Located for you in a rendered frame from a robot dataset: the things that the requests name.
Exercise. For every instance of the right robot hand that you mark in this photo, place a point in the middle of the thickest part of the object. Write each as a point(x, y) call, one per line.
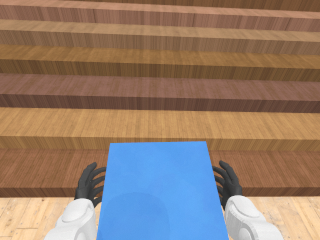
point(229, 182)

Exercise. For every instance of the left robot forearm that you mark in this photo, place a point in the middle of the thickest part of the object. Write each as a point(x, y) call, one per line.
point(78, 222)

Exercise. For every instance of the right robot forearm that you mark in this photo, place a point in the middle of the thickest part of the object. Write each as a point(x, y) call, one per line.
point(245, 222)

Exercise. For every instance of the left robot hand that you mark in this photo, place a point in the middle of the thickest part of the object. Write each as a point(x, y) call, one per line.
point(86, 184)

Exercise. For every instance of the carton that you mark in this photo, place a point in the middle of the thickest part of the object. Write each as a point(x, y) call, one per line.
point(160, 191)

